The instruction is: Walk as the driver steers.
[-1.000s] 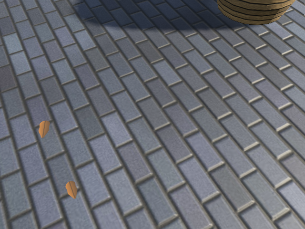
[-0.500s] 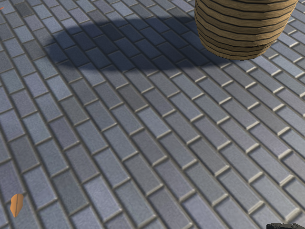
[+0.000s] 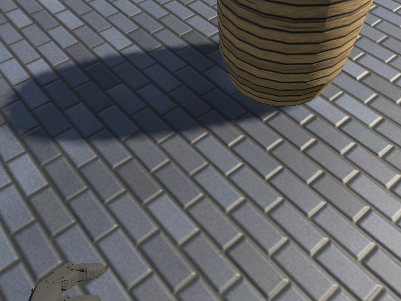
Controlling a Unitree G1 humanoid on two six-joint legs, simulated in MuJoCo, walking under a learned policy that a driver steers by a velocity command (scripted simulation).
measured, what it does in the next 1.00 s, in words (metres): walks ahead, turning left: left foot, then right foot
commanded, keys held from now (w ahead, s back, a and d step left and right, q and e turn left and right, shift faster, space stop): w+q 1.00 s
